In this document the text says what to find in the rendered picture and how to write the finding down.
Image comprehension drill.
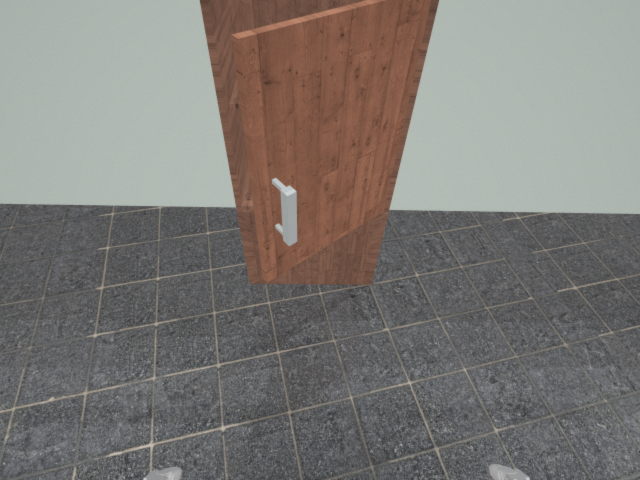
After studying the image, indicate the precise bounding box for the cupboard door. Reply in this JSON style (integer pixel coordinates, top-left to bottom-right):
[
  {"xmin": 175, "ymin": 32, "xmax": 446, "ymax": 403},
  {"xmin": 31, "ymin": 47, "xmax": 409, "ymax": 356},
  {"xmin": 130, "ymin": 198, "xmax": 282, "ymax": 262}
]
[{"xmin": 231, "ymin": 0, "xmax": 431, "ymax": 283}]

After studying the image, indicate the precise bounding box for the handle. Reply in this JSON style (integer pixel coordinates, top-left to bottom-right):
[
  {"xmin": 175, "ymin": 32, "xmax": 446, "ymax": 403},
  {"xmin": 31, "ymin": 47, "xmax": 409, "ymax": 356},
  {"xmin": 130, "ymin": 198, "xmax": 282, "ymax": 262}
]
[{"xmin": 272, "ymin": 178, "xmax": 297, "ymax": 246}]

